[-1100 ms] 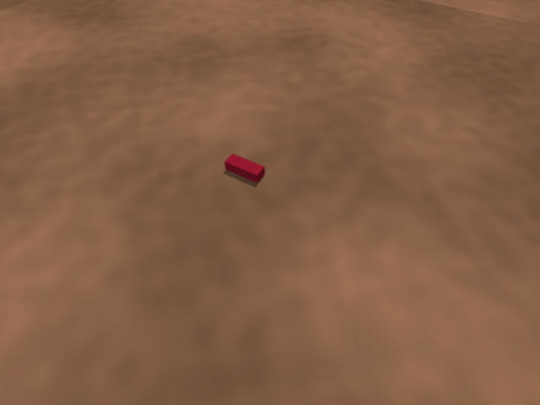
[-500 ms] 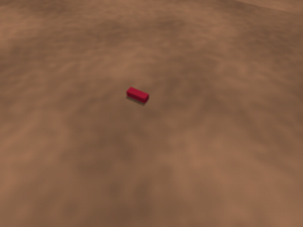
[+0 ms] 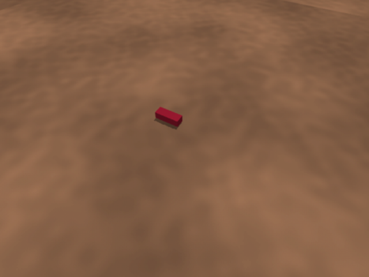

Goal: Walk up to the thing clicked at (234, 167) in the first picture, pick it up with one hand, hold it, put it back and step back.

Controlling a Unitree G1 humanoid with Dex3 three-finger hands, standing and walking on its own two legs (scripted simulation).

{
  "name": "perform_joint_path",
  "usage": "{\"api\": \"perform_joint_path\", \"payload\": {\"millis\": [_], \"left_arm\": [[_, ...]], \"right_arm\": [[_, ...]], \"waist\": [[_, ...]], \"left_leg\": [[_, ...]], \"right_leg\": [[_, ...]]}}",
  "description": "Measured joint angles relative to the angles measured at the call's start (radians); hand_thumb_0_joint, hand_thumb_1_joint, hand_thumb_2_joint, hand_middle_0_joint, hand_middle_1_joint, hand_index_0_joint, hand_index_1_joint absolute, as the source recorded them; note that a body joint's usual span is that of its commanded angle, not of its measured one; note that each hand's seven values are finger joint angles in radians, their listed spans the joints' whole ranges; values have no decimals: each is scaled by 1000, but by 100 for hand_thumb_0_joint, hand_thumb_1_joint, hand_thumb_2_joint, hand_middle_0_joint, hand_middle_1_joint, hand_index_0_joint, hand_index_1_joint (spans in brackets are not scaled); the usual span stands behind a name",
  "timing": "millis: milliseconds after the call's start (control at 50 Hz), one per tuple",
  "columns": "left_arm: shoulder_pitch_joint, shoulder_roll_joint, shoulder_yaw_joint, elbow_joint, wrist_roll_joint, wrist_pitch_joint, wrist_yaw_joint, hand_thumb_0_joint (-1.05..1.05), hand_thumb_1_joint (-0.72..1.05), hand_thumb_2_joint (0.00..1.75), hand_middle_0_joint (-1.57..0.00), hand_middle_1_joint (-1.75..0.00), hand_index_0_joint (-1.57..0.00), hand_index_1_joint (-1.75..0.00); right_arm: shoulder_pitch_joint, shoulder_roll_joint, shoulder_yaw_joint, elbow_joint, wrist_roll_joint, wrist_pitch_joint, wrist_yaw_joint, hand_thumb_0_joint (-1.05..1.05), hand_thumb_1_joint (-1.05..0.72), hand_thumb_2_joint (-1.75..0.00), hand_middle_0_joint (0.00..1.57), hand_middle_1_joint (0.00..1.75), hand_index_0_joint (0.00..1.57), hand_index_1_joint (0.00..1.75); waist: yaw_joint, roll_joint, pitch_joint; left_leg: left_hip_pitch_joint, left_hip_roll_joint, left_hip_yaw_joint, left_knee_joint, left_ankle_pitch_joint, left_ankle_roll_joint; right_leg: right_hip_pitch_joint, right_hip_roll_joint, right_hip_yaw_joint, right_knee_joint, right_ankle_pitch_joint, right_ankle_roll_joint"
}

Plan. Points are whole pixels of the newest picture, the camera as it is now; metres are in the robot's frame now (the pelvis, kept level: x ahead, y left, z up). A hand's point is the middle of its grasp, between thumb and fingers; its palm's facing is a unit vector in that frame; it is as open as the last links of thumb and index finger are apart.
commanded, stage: stand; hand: left
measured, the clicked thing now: (168, 116) +1.33 +0.14 -0.75
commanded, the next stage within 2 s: walk up in 0.02 s
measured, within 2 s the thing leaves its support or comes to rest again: neither
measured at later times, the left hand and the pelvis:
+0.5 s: hand (52, 249) +0.21 +0.35 -0.15, palm faces -0.23 -0.89 -0.40, open 7.4 cm; pelvis +0.11 +0.07 -0.01, yaw -11 degrees
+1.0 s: hand (88, 164) +0.47 +0.32 -0.14, palm faces -0.29 -0.85 -0.44, open 7.4 cm; pelvis +0.31 +0.07 -0.02, yaw -18 degrees
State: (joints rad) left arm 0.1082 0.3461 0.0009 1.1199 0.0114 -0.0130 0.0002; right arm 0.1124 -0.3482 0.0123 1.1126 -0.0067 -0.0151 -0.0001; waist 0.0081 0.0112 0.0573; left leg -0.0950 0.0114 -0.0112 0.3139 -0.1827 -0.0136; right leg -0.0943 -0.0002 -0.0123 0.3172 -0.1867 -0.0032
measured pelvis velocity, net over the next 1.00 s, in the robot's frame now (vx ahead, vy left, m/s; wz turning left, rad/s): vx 0.31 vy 0.07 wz -0.31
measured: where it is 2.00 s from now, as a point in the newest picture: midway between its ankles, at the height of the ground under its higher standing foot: (163, 187)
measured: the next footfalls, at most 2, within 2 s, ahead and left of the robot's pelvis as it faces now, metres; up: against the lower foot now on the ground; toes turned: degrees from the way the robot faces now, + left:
left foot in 0.30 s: +0.15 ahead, +0.18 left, +0.00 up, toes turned -6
right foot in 0.68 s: +0.31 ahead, -0.09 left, +0.00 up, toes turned -18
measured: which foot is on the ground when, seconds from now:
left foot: down 0.00-0.08, up 0.10-0.28, down 0.30-0.70, up 0.72-1.00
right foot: down 0.00-0.32, up 0.34-0.66, down 0.68-1.00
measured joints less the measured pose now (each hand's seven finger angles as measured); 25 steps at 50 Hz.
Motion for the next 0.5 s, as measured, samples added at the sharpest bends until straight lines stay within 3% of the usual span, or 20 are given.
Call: {"api": "perform_joint_path", "payload": {"millis": [40,100,140,200,280,300,340,360,420,500], "left_arm": [[10,1,10,-13,2,0,-7,0,90,90,-21,-30,-20,-30],[77,6,40,-56,14,-16,-29,0,90,90,-21,-30,-21,-30],[113,11,53,-77,19,-28,-35,0,90,90,-21,-30,-21,-30],[155,15,63,-101,18,-39,-34,0,90,90,-21,-30,-21,-30],[196,43,72,-127,17,-34,-37,1,90,90,-21,-30,-21,-30],[204,54,74,-132,17,-30,-38,1,90,90,-21,-30,-21,-30],[213,73,76,-135,14,-18,-32,1,90,90,-21,-30,-21,-30],[212,77,73,-129,13,-11,-23,1,90,90,-21,-30,-21,-30],[200,92,58,-124,2,-12,-22,1,90,90,-21,-30,-20,-30],[176,103,55,-146,-8,-35,-40,1,91,90,-21,-30,-20,-30]], "right_arm": [[2,0,-10,-11,-8,2,9,0,-91,-90,20,30,20,30],[21,-20,-47,-68,-26,-2,38,0,-91,-90,20,30,20,30],[27,-40,-66,-99,-34,-2,49,0,-91,-90,20,30,20,30],[31,-73,-86,-127,-38,-4,59,0,-91,-90,20,30,20,30],[52,-93,-106,-160,-39,-12,75,1,-91,-90,20,30,20,30],[59,-95,-111,-170,-40,-17,77,1,-91,-90,20,30,20,30],[72,-91,-121,-191,-50,-36,74,0,-91,-90,20,30,20,30],[79,-85,-124,-199,-52,-42,71,0,-91,-90,20,30,20,30],[108,-62,-116,-207,-38,-40,67,0,-91,-90,20,30,20,30],[162,-46,-98,-210,-25,-42,68,0,-91,-90,20,30,20,30]], "waist": [[3,-1,-1],[3,10,-24],[5,19,-28],[17,40,-14],[22,28,3],[20,19,6],[15,-14,12],[7,-21,10],[-19,-33,4],[-40,-33,4]], "left_leg": [[-11,1,8,26,-37,7],[-69,5,28,171,-233,38],[-129,-4,9,300,-265,35],[-209,7,-25,420,-254,17],[-242,34,-38,341,-250,18],[-229,38,-32,283,-209,20],[-207,19,9,251,-54,8],[-201,15,24,264,-61,9],[-138,11,56,215,-89,24],[-32,2,91,112,-87,39]], "right_leg": [[-11,1,7,18,-15,-5],[-61,14,39,108,-101,-23],[-76,22,62,123,-75,-34],[-60,33,86,105,-75,-26],[-34,13,114,107,-102,3],[-38,4,123,137,-126,10],[-94,-12,155,307,-227,-14],[-145,-3,154,435,-270,-25],[-269,6,94,661,-236,-38],[-347,-25,20,607,-164,-12]]}}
